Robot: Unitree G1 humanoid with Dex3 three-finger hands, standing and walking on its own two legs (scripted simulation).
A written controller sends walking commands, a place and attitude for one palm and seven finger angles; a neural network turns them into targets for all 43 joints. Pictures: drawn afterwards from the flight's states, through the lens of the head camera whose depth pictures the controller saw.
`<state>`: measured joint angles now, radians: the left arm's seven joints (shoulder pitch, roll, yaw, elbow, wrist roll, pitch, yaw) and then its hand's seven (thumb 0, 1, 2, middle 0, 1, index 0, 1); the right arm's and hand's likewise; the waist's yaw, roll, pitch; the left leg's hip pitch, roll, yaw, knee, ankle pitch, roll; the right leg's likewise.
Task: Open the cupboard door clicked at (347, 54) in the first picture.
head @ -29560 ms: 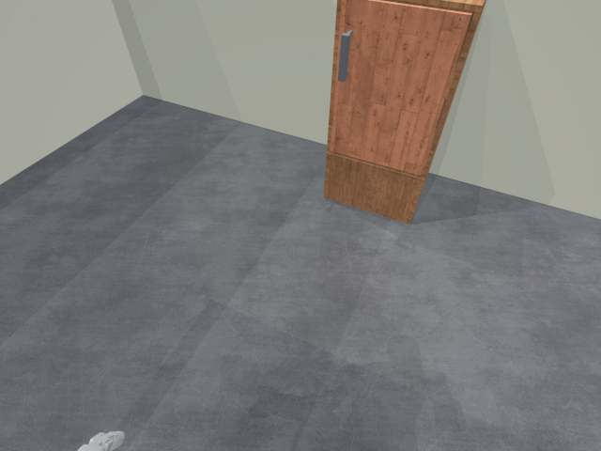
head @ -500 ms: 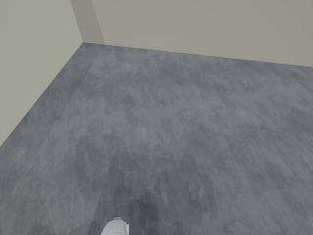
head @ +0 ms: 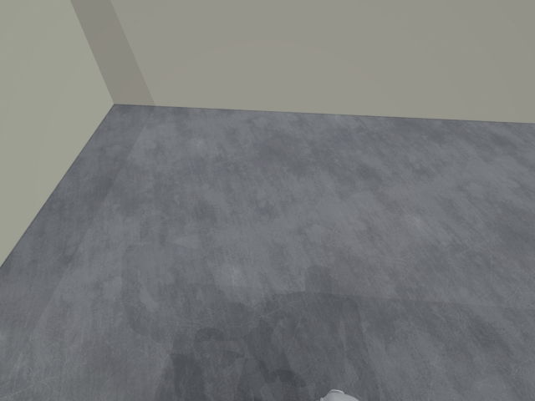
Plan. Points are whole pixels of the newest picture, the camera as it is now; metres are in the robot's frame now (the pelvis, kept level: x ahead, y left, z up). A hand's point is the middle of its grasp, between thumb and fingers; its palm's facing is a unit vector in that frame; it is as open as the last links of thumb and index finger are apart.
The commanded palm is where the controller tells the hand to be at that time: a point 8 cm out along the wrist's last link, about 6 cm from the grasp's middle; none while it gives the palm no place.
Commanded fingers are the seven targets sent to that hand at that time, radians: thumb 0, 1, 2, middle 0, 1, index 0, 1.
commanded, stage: walk to a spot facing it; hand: left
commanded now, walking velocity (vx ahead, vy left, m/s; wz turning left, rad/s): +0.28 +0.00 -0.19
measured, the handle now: out of the picture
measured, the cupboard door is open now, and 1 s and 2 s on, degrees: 45 45 45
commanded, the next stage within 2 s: turn to face it in 0.02 s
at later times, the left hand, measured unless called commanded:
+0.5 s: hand (184, 368) +0.21 +0.18 -0.19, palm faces +0.18 -0.97 -0.18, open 7.3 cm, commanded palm none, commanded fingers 0.00 0.90 0.90 -0.20 -0.30 -0.20 -0.30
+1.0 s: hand (189, 385) +0.18 +0.16 -0.19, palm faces +0.47 -0.86 -0.21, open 7.4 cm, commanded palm none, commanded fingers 0.00 0.90 0.90 -0.20 -0.30 -0.20 -0.30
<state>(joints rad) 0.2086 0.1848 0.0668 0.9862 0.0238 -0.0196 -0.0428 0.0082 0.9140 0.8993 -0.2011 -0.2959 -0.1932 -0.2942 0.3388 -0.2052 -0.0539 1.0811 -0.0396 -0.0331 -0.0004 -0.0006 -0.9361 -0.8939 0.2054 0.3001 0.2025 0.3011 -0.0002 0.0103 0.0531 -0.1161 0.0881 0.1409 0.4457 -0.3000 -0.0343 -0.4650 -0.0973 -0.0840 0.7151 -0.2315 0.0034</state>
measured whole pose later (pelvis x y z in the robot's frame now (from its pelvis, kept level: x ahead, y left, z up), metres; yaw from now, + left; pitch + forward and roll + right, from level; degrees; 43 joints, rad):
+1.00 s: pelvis +0.23 -0.04 -0.02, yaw +28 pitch +1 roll +1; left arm 0.23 0.23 0.05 0.91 0.01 0.02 0.01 0.01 0.91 0.90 -0.21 -0.30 -0.20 -0.30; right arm 0.10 -0.26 -0.07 0.88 -0.02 0.03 0.03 0.01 -0.91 -0.89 0.20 0.30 0.20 0.30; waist -0.01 -0.06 0.10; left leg -0.36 0.01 0.08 0.63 -0.26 0.02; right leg -0.30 -0.16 -0.17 0.80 -0.48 0.07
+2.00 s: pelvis +0.30 -0.08 -0.01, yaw +64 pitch +0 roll +0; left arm 0.16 0.23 0.05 0.84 0.02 0.02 0.02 0.01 0.91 0.90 -0.20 -0.30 -0.20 -0.29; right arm 0.18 -0.26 -0.08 0.92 -0.02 0.08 0.02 0.01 -0.91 -0.89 0.21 0.30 0.20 0.30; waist -0.02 0.03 0.09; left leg -0.47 -0.03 -0.08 0.96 -0.47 -0.02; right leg -0.29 -0.07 -0.07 0.61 -0.31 0.02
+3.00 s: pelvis +0.31 -0.05 -0.02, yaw +99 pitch +0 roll +1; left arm 0.23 0.25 0.05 0.90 0.01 0.06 0.02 0.01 0.91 0.90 -0.21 -0.30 -0.20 -0.30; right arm 0.11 -0.24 -0.06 0.88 -0.02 0.03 0.02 0.01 -0.91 -0.89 0.20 0.30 0.20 0.30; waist 0.00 -0.08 0.12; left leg -0.35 -0.02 0.05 0.66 -0.31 0.04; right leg -0.36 -0.14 -0.08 0.98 -0.56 0.08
